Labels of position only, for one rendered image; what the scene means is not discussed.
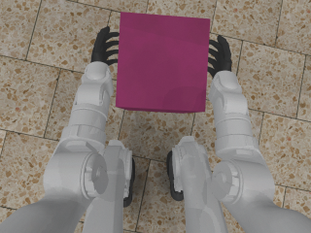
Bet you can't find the robot right shin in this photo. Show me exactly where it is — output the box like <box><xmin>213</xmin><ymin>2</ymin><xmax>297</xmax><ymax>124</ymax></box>
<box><xmin>173</xmin><ymin>136</ymin><xmax>209</xmax><ymax>191</ymax></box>

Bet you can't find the left robot hand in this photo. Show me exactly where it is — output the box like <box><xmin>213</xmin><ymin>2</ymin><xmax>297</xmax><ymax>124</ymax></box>
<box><xmin>90</xmin><ymin>26</ymin><xmax>120</xmax><ymax>66</ymax></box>

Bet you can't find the robot left upper arm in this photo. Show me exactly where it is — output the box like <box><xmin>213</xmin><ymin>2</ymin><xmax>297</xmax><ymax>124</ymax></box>
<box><xmin>0</xmin><ymin>151</ymin><xmax>109</xmax><ymax>233</ymax></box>

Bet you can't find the robot right upper arm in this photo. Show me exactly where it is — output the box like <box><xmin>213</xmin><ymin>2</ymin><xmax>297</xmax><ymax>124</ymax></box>
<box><xmin>210</xmin><ymin>158</ymin><xmax>311</xmax><ymax>233</ymax></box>

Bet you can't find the left robot forearm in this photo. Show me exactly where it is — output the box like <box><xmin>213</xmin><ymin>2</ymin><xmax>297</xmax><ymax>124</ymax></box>
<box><xmin>43</xmin><ymin>61</ymin><xmax>114</xmax><ymax>187</ymax></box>

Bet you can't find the right robot hand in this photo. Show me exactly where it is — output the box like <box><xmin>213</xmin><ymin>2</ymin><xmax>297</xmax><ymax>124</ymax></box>
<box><xmin>207</xmin><ymin>35</ymin><xmax>232</xmax><ymax>80</ymax></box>

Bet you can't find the carton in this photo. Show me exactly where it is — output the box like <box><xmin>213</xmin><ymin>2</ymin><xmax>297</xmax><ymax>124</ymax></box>
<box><xmin>116</xmin><ymin>12</ymin><xmax>211</xmax><ymax>114</ymax></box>

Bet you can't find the robot right thigh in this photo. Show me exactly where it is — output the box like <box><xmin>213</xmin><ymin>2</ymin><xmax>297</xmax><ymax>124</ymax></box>
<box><xmin>172</xmin><ymin>141</ymin><xmax>228</xmax><ymax>233</ymax></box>

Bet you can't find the right robot forearm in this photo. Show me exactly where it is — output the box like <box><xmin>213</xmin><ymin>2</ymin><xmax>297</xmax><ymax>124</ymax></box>
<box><xmin>208</xmin><ymin>70</ymin><xmax>275</xmax><ymax>191</ymax></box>

